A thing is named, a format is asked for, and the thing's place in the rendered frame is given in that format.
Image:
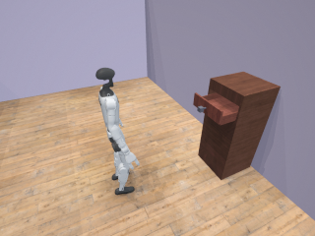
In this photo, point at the left robot thigh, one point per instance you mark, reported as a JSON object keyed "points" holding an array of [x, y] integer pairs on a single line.
{"points": [[116, 154]]}

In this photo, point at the cabinet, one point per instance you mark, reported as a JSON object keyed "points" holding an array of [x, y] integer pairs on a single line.
{"points": [[230, 148]]}

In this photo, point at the robot right hand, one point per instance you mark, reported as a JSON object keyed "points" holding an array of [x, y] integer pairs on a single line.
{"points": [[130, 157]]}

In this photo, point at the robot left shin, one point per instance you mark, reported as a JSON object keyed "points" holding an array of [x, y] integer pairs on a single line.
{"points": [[117, 161]]}

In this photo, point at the right robot upper arm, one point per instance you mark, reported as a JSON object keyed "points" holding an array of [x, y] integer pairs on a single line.
{"points": [[110, 107]]}

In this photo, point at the drawer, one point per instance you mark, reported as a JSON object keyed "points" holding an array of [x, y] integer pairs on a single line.
{"points": [[218, 108]]}

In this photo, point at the handle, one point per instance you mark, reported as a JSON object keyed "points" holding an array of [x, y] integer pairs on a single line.
{"points": [[201, 109]]}

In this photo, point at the right robot forearm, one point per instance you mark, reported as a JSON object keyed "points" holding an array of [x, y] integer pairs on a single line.
{"points": [[116, 136]]}

